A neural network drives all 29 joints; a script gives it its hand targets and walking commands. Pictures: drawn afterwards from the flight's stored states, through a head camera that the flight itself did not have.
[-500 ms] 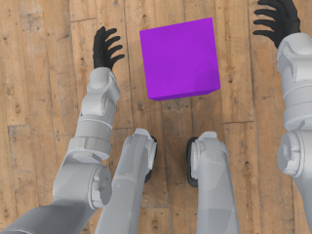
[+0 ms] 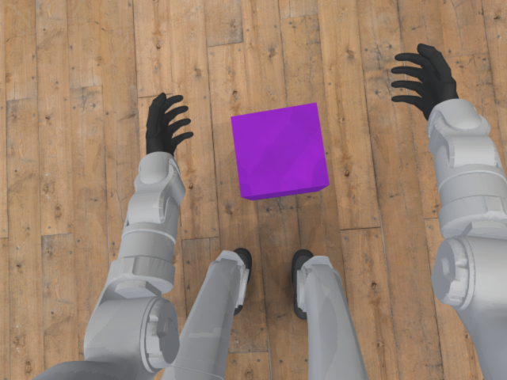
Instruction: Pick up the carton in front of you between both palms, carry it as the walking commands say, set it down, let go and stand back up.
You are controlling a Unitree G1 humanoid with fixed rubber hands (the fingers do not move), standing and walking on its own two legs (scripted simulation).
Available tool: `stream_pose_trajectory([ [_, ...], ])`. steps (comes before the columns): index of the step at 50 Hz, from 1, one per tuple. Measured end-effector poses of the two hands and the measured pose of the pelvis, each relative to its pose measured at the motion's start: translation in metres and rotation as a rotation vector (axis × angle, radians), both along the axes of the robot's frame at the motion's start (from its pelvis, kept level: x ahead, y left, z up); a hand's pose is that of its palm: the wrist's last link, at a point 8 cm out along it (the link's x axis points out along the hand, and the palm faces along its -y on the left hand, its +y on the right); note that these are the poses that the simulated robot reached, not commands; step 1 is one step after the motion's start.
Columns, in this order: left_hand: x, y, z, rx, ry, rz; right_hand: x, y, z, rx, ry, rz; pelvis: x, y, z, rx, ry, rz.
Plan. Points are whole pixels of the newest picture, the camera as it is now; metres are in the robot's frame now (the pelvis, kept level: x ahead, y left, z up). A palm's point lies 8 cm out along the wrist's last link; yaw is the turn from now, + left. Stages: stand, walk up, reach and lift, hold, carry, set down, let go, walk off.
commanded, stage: let go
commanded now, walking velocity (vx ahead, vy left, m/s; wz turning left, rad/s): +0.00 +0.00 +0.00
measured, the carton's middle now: (279, 158) +0.48 +0.01 -0.51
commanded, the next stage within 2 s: stand in 1.24 s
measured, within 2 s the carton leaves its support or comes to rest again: neither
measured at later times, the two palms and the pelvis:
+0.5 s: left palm (55, 220) +0.31 +0.23 +0.03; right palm (495, 210) +0.35 -0.22 +0.01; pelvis +0.08 +0.02 +0.11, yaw -3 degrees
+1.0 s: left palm out of the picture +0.27 +0.25 +0.07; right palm out of the picture +0.24 -0.21 +0.07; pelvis +0.09 +0.03 +0.14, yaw -3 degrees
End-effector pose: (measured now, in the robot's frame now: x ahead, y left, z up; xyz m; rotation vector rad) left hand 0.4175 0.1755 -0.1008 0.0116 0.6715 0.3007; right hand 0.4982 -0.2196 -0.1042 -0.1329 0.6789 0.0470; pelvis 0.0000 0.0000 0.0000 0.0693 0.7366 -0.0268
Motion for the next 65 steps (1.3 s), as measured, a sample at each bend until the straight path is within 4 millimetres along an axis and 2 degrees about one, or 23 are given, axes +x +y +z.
stream_pose_trajectory([
  [5,-0.01,-0.002,0.019,0.022,0.024,-0.072,-0.018,-0.006,0.018,-0.039,0.011,-0.034,0.012,-0.001,0.023,-0.011,-0.017,-0.005],
  [10,-0.035,0.003,0.041,0.045,0.078,-0.182,-0.061,-0.012,0.037,-0.075,0.042,-0.102,0.028,0.0,0.048,-0.025,-0.07,-0.012],
  [17,-0.068,0.03,0.086,0.066,0.127,-0.281,-0.115,-0.013,0.074,-0.084,0.061,-0.15,0.05,0.007,0.082,-0.046,-0.206,-0.019],
  [24,-0.101,0.056,0.126,0.059,0.138,-0.282,-0.149,-0.004,0.109,-0.082,0.065,-0.138,0.072,0.015,0.106,-0.062,-0.347,-0.014],
  [33,-0.145,0.073,0.163,0.049,0.139,-0.257,-0.192,0.008,0.147,-0.083,0.079,-0.124,0.096,0.024,0.131,-0.076,-0.533,0.0],
  [38,-0.154,0.08,0.172,0.049,0.132,-0.265,-0.216,0.01,0.164,-0.084,0.086,-0.127,0.102,0.026,0.139,-0.082,-0.629,0.004],
  [47,-0.149,0.08,0.176,0.053,0.123,-0.304,-0.254,0.01,0.177,-0.08,0.114,-0.148,0.097,0.031,0.141,-0.095,-0.752,-0.007],
  [62,-0.161,0.086,0.179,0.096,0.165,-0.255,-0.265,0.016,0.172,-0.076,0.101,-0.149,0.084,0.035,0.136,-0.096,-0.829,-0.002],
  [65,-0.163,0.096,0.173,0.146,0.155,-0.251,-0.268,0.007,0.169,-0.144,0.113,-0.146,0.083,0.034,0.135,-0.09,-0.797,-0.001],
])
